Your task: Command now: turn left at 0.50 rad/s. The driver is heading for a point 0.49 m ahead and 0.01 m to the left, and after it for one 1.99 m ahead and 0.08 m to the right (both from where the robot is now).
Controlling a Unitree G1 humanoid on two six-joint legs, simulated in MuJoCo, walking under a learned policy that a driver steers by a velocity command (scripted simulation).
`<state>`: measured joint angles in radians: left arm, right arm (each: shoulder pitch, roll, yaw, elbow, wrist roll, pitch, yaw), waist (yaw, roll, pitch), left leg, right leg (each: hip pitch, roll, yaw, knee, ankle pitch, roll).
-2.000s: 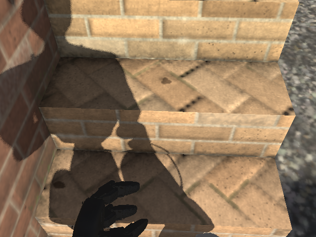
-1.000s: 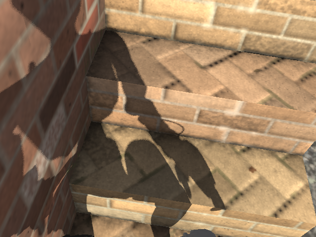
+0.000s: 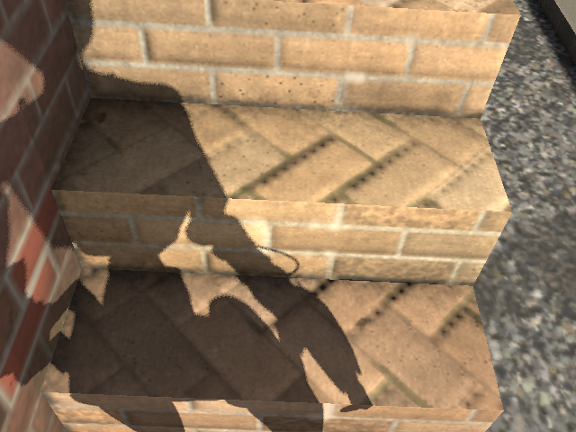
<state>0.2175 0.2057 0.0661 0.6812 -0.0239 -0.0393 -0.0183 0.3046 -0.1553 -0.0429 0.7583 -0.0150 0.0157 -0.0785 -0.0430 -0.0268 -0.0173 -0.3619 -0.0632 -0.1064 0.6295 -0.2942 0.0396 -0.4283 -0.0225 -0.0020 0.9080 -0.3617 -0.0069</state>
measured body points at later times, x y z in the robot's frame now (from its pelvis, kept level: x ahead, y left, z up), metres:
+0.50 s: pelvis +0.01 +0.01 +0.00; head +0.00 +0.03 +0.45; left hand +0.04 +0.26 -0.14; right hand +0.14 -0.20 -0.12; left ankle -0.02 +0.11 -0.73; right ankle +0.01 -0.11 -0.70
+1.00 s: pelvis +0.12 -0.07 +0.09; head +0.18 -0.10 +0.54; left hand +0.31 +0.15 +0.02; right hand +0.27 -0.30 -0.05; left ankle +0.00 +0.11 -0.53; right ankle +0.26 -0.15 -0.52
